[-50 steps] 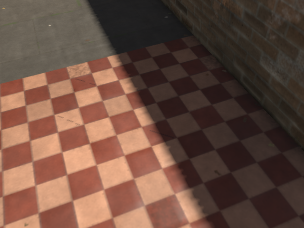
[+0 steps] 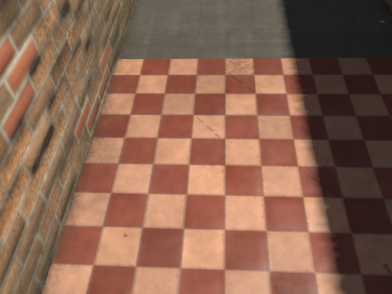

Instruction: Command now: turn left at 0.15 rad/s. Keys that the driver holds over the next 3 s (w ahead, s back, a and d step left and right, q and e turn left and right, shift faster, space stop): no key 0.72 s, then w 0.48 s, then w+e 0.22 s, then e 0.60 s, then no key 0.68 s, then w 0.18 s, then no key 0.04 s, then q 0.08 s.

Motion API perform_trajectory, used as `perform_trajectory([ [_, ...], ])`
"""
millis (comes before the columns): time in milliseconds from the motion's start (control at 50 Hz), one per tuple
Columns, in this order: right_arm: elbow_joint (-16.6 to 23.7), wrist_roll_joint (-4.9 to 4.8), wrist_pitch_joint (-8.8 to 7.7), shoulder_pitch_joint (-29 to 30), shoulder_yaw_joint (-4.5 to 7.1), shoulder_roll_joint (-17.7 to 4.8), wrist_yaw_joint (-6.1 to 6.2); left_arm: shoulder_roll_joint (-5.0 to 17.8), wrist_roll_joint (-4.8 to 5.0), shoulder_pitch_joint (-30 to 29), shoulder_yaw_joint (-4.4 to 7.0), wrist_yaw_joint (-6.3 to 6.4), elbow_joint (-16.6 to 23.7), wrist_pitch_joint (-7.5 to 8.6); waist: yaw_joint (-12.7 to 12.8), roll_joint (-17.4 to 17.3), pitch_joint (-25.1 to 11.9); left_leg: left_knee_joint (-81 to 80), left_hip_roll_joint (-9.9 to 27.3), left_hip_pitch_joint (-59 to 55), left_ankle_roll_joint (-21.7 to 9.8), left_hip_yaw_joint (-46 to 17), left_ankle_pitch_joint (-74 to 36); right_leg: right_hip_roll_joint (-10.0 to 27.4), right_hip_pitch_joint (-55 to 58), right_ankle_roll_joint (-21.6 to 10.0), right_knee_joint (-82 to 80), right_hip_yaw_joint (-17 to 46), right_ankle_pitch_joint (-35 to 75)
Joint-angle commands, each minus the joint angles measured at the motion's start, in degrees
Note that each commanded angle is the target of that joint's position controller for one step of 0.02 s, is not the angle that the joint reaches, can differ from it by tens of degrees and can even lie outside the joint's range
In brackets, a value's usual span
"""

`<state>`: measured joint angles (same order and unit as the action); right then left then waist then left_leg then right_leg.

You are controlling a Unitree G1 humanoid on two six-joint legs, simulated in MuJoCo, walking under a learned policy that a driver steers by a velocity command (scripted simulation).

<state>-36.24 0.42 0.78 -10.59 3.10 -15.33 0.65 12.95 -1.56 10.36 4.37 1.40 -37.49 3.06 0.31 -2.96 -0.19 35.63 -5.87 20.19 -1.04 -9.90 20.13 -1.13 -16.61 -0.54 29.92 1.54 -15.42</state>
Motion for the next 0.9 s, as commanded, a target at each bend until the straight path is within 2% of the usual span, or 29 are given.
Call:
perform_trajectory([
  [20, 4.5, 0.23, -1.79, 0.7, 2.64, -8.8, 0.85, 7.2, -1.42, -2.1, 1.37, -0.47, 5.0, 0.94, -0.1, 18.0, -4.8, 16.7, 3.7, 8.9, 4.9, 2.6, 16.1, 20.1, 8.3, -14.6, -11.1, 21.6, 23.4],
  [40, 3.6, -0.84, -1.64, 1.8, 3.19, -9.2, 0.61, 7.5, -0.43, -2.2, 1.36, -0.09, 4.8, 0.49, 0.4, 14.8, -4.4, 22.1, 3.9, 11.0, 6.3, 3.4, 13.9, 18.0, 9.0, -13.8, -10.5, 19.5, 21.3],
  [60, 2.2, -1.12, -0.95, 0.6, 3.24, -8.1, 0.53, 7.7, 0.25, -2.8, 1.16, 0.15, 5.1, 0.16, 0.0, 11.9, -4.0, 26.2, 4.7, 11.1, 7.4, 3.8, 12.3, 16.0, 8.2, -12.4, -9.8, 16.6, 20.4],
  [80, 1.7, -1.07, -0.35, -0.4, 2.9, -6.6, 0.43, 7.2, 0.68, -3.7, 0.78, 0.39, 5.1, -0.09, -0.5, 10.8, -4.0, 28.7, 5.7, 10.0, 8.0, 3.9, 10.3, 15.5, 6.5, -11.7, -9.5, 15.0, 20.3],
  [100, 1.1, -1.22, -0.03, -0.9, 2.27, -4.4, 0.26, 6.5, 0.55, -4.3, 0.3, 0.44, 5.2, -0.41, -1.0, 9.9, -3.4, 27.8, 6.1, 7.9, 8.0, 5.0, 8.9, 13.7, 4.3, -10.9, -9.3, 12.1, 20.5],
  [140, 1.5, -0.82, -0.03, 0.1, 0.89, -0.8, -0.06, 4.8, 0.43, -5.0, -0.48, -0.04, 5.0, -1.04, -1.2, 11.1, -2.7, 18.6, 7.5, 4.3, 7.9, 7.3, 6.5, 10.2, 2.8, -9.9, -8.9, 8.5, 19.3],
  [160, 1.8, -0.63, -0.26, 1.3, 0.34, 0.2, -0.08, 4.7, 0.25, -3.9, -0.61, -0.25, 4.6, -1.29, -0.2, 12.0, -3.1, 13.5, 7.8, 2.7, 7.8, 8.1, 6.8, 9.8, 4.0, -10.2, -8.3, 8.1, 19.7],
  [180, 2.1, -0.59, -0.46, 1.9, 0.17, 0.3, -0.07, 5.2, 0.14, -2.2, -0.6, -0.47, 4.1, -1.51, 0.6, 12.7, -3.7, 9.3, 7.8, 1.4, 7.8, 8.7, 7.6, 10.1, 5.5, -11.0, -7.6, 8.8, 20.2],
  [200, 1.9, -0.75, -0.59, 1.5, 0.29, -0.3, -0.08, 5.6, 0.19, -1.3, -0.59, -0.65, 3.8, -1.7, 0.8, 12.9, -4.0, 5.2, 7.7, 0.3, 7.8, 9.0, 7.1, 10.6, 6.8, -11.6, -6.8, 10.0, 19.9],
  [220, 1.3, -0.88, -0.74, -0.1, 0.42, -0.8, -0.1, 5.5, 0.56, -1.6, -0.75, -0.76, 3.8, -1.85, -0.1, 12.2, -4.1, -1.2, 7.5, -2.1, 7.3, 9.5, 2.4, 10.6, 6.9, -11.4, -6.0, 10.6, 18.7],
  [240, 0.7, -0.64, -0.99, -1.7, 0.36, -0.9, -0.13, 5.0, 1.16, -1.2, -1.03, -0.88, 3.5, -1.86, -1.2, 11.1, -3.4, -10.0, 7.4, -5.9, 6.3, 9.6, -6.3, 10.0, 5.5, -10.1, -5.5, 10.5, 16.9],
  [260, 1.0, 0.33, -1.13, -1.5, 0.4, -2.3, -0.19, 4.7, 1.33, 1.4, -1.16, -1.12, 2.5, -1.27, -0.8, 8.8, -3.2, -12.2, 9.0, -10.7, 5.0, 6.5, -15.0, 9.6, 2.2, -7.7, -5.8, 10.6, 14.7],
  [280, 1.2, 0.74, -1.37, -3.1, 1.02, -5.9, 0.03, 4.9, 0.41, 3.0, -1.16, -1.15, 2.1, -0.48, 0.7, 4.6, -4.6, -10.3, 12.9, -13.8, 3.0, 2.7, -25.7, 7.3, 0.2, -4.8, -3.7, 8.0, 8.5],
  [300, -0.1, 0.12, -1.49, -2.6, 1.62, -7.8, -0.34, 4.0, -0.08, 5.2, -1.16, -1.18, 1.8, -0.02, 3.6, -4.8, -4.2, -7.5, 12.6, -10.5, -0.2, 3.4, -19.9, 3.4, 0.5, -2.4, -4.7, 3.6, 2.1],
  [320, 0.5, -0.38, -1.9, -1.5, 0.91, -3.6, -0.93, 4.4, -0.01, 1.4, -1.29, -0.87, 2.1, -0.17, 1.0, -4.0, -2.8, -8.8, 11.2, -5.9, -1.4, 3.7, -11.7, 2.2, 3.3, -0.5, -2.6, 1.9, 1.1],
  [340, 0.4, 0.46, -2.17, -1.0, 0.29, -2.0, -1.19, 4.9, 0.01, 0.1, -0.88, -0.84, 2.2, -0.21, 1.0, -3.3, -1.4, -9.9, 10.9, -4.1, -0.7, 3.8, -8.7, 2.2, 3.6, -0.3, -1.9, 1.8, 1.2],
  [360, 0.2, 0.5, -2.53, -0.9, 0.25, -1.7, -0.98, 3.5, 0.48, -0.8, -1.19, -0.62, 2.2, -0.55, 0.8, -2.3, -1.2, -9.8, 10.3, -3.6, 0.1, 4.5, -8.1, 2.3, 3.9, -0.7, -1.3, 1.6, 2.3],
  [400, -0.5, 0.62, -3.11, -2.7, 0.1, -1.7, -0.44, 2.9, 0.51, 0.5, -1.06, -0.58, 2.1, -1.01, 1.1, -2.1, 0.7, -10.5, 10.2, -2.6, 0.8, 4.8, -7.3, 2.5, 3.7, -1.0, -1.6, 2.1, 3.4],
  [480, -1.0, 0.29, -3.42, -4.3, -0.15, -1.2, 0.07, 2.3, 0.71, 2.1, -0.89, -0.59, 0.7, -1.1, 1.0, 0.4, 1.0, -10.1, 9.6, -3.1, 0.9, 5.4, -7.0, 2.5, 3.7, -0.8, -1.6, 2.1, 4.1],
  [500, -1.2, 0.55, -3.35, -4.4, -0.08, -1.3, 0.28, 2.2, 1.08, 2.2, -0.75, -0.53, 0.5, -1.05, 1.2, 0.8, 1.3, -10.1, 9.5, -3.0, 1.1, 5.1, -7.9, 2.7, 3.6, -0.7, -2.0, 2.2, 4.9],
  [560, -1.5, 0.67, -3.14, -5.2, 0.13, -1.8, 0.7, 2.5, 0.97, 2.7, -0.48, -0.23, -0.4, -0.99, 0.7, 2.4, 0.8, -9.7, 9.0, -4.4, 1.2, 5.6, -9.4, 2.7, 3.1, -0.2, -1.8, 1.9, 6.4],
  [720, -3.4, 0.44, -2.93, -7.3, 0.05, -0.6, 0.99, 2.6, 1.14, 4.9, -0.1, 0.56, -2.7, -1.11, 0.7, 2.9, 0.4, -9.8, 8.4, -5.1, 1.0, 6.3, -11.1, 3.0, 3.9, 0.1, -1.9, 1.9, 8.3],
  [740, -4.2, 0.45, -2.81, -8.5, -0.05, 0.0, 1.05, 2.0, 1.09, 6.0, -0.22, 0.65, -3.5, -1.25, 0.8, 2.7, -0.7, -10.1, 7.8, -5.4, 0.8, 6.9, -6.2, 2.4, 4.4, 0.0, -2.0, 1.2, 3.5],
  [760, -4.6, 0.18, -2.58, -9.0, 0.15, -0.4, 1.2, 2.3, 1.4, 6.6, -0.02, 0.79, -4.1, -1.45, 0.8, 2.4, 0.2, -10.1, 7.1, -4.5, 0.2, 7.2, 2.0, 1.2, 3.4, -0.4, -1.3, 0.2, -5.1],
  [800, -4.3, -0.53, -2.32, -9.0, 0.73, -2.2, 1.62, 3.6, 2.17, 7.4, 0.55, 1.11, -4.5, -1.3, 0.8, 1.1, 4.8, -10.7, 7.9, -0.7, -1.9, 5.1, 18.3, 0.5, -2.4, -1.9, -0.4, 0.2, -20.7],
  [840, -4.2, -1.03, -3.01, -9.9, 0.75, -2.8, 1.63, 3.3, 2.53, 6.9, 0.42, 0.94, -4.6, 0.0, 0.4, 0.1, 7.5, -11.1, 10.1, 0.9, -3.8, 1.4, 22.9, 1.5, -6.3, -3.3, 0.9, 1.5, -22.5],
  [900, -4.8, -1.59, -4.26, -11.7, 1.07, -4.3, 1.08, 2.2, 2.9, 7.0, 0.15, -0.09, -4.8, 2.06, 0.3, -3.2, 7.4, -13.5, 14.7, -0.1, -7.3, -6.2, 25.4, 1.5, -8.3, -3.9, 6.0, 1.0, -18.1],
])
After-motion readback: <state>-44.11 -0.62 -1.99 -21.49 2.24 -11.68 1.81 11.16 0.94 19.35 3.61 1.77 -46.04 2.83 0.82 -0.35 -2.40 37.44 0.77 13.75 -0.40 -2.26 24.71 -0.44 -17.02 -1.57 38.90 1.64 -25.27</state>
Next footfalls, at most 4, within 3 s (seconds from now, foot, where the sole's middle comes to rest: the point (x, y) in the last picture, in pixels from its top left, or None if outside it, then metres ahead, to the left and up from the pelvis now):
0.26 left None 0.02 0.14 -0.77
1.36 left None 0.39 0.17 -0.77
1.84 right None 0.49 -0.10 -0.77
2.34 left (178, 289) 0.52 0.13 -0.77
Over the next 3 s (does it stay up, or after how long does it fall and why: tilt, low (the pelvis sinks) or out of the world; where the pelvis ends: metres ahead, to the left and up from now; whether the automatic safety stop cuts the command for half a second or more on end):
stays up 0.50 -0.03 0.00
